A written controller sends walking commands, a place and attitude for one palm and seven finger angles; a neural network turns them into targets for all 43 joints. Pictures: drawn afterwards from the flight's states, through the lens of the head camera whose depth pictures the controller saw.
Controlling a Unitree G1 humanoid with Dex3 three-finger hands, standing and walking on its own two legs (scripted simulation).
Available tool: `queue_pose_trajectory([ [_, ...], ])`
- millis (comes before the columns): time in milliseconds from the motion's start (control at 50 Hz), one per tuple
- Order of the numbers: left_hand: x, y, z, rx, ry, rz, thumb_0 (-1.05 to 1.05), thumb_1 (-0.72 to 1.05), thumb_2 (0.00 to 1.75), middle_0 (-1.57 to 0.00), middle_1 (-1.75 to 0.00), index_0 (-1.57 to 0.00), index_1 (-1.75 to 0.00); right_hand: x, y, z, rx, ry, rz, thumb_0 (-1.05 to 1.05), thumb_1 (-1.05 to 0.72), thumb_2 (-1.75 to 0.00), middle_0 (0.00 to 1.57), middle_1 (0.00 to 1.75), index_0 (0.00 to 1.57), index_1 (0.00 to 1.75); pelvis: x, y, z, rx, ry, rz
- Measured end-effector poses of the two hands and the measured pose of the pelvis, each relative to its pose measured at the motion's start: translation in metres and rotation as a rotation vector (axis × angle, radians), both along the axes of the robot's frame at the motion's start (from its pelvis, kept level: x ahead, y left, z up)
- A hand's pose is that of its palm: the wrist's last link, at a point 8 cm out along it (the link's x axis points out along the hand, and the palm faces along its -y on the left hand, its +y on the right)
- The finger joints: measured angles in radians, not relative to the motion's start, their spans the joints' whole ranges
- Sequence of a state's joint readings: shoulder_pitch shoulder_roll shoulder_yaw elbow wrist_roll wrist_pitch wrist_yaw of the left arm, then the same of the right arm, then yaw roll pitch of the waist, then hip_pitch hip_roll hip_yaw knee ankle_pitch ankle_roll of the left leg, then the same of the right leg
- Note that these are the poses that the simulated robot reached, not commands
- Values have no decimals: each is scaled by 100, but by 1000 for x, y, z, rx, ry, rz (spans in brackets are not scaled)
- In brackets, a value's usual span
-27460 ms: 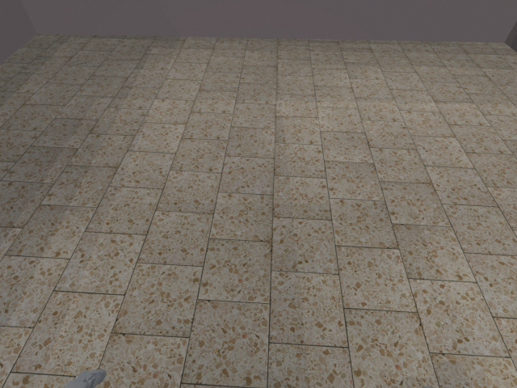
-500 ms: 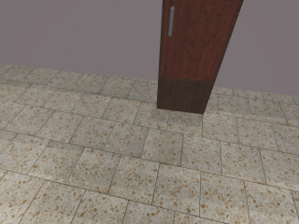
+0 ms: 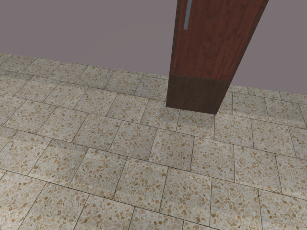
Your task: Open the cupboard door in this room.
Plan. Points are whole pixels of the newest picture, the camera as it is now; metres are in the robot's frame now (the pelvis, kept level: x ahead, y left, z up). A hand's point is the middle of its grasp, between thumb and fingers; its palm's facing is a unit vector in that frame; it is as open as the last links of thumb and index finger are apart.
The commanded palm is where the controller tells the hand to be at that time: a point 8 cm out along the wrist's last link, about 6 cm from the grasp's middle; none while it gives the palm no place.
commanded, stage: stand and wait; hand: left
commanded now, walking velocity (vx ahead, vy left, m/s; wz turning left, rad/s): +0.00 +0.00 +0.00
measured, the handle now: (188, 12) +1.11 -0.08 +0.06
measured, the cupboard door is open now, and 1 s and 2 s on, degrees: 0 0 0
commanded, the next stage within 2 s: look at it before walking up in 0.28 s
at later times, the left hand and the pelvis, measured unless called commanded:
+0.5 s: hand out of the picture +0.01 +0.19 -0.16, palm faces +0.02 -0.97 -0.23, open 7.3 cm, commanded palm none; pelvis -0.01 +0.00 +0.01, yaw -1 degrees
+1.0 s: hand out of the picture -0.06 +0.17 -0.16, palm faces +0.03 -0.98 -0.19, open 7.4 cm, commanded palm none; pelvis -0.04 -0.01 +0.02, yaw +0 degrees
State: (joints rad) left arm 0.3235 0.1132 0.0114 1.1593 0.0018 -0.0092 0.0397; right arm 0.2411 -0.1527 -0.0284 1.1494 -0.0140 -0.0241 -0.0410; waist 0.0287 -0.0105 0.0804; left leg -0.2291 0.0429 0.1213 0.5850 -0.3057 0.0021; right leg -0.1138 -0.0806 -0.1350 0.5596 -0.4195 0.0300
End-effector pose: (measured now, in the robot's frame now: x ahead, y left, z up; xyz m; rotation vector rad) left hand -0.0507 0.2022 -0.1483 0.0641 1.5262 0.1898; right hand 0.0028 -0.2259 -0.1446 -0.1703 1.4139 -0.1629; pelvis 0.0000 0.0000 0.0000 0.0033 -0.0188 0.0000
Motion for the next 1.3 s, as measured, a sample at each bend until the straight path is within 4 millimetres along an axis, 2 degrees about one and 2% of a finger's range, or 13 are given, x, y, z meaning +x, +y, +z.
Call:
queue_pose_trajectory([
  [100, 15, 8, 2, -7, 1, -29, 0, 91, 90, -20, -30, -20, -30, 21, 4, 8, -13, -53, -14, 2, -93, -90, 20, 30, 19, 30, 11, 6, 5, 3, 6, -12],
  [180, 33, 15, 5, 3, -41, -53, 0, 91, 90, -20, -30, -20, -30, 26, 6, 11, -18, -70, -16, 1, -94, -90, 20, 30, 19, 30, 11, 9, 8, 5, 9, -14],
  [280, 52, 24, 10, 29, -101, -79, 0, 91, 90, -20, -30, -20, -30, 19, 7, 12, -8, -66, -25, 1, -94, -90, 20, 30, 19, 30, 7, 10, 10, 6, 4, -14],
  [400, 63, 34, 16, 65, -156, -96, 0, 91, 90, -20, -30, -20, -30, -1, 8, 11, 12, -45, -35, 1, -93, -90, 20, 30, 20, 30, 0, 7, 12, 7, -9, -12],
  [520, 57, 35, 21, 79, -179, -99, 0, 91, 90, -20, -30, -20, -30, -22, 7, 11, 28, -23, -38, 0, -91, -90, 20, 30, 20, 30, -11, 3, 14, 5, -24, -8],
  [680, 25, 24, 20, 58, -133, -86, 0, 91, 90, -20, -30, -20, -30, -41, 0, 13, 30, -3, -34, 0, -91, -90, 20, 30, 20, 30, -25, -2, 16, 1, -27, -6],
  [820, -5, 15, 19, 36, -81, -71, 0, 91, 90, -20, -30, -20, -30, -45, -8, 16, 17, -7, -28, 0, -91, -90, 20, 30, 19, 30, -34, -5, 17, -3, -28, -7],
  [940, -17, 13, 19, 32, -62, -67, 0, 91, 90, -20, -30, -20, -30, -41, -14, 17, 5, -26, -20, 0, -91, -90, 20, 30, 19, 30, -38, -7, 17, -5, -25, -9],
  [1160, -4, 20, 15, 43, -65, -98, 0, 91, 90, -20, -30, -20, -30, -31, -16, 13, -8, -74, -55, 0, -91, -90, 20, 30, 19, 30, -44, -6, 11, -13, -13, -60],
  [1240, 10, 24, 12, 35, -68, -133, 0, 91, 90, -20, -30, -20, -30, -35, -13, 8, -2, -87, -97, 0, -91, -90, 20, 30, 19, 30, -43, -4, 6, -11, 2, -97],
  [1300, 28, 27, 11, 38, -80, -166, 0, 91, 90, -20, -30, -20, -30, -40, -13, 4, 1, -96, -135, 0, -91, -90, 20, 30, 20, 30, -38, -3, 3, -6, 19, -130],
])
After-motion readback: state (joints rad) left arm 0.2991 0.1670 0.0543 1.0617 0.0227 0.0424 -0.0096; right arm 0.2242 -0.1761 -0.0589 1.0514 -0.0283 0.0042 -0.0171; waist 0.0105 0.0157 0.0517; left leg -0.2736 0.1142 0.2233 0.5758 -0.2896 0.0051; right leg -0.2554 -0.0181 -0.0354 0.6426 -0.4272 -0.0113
